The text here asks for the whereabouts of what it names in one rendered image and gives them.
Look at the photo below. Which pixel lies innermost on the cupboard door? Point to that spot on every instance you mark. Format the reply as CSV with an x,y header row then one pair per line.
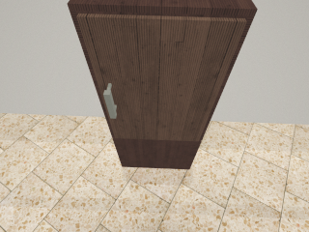
x,y
165,71

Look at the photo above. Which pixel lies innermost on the handle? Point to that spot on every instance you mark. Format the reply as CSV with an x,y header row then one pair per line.
x,y
111,106

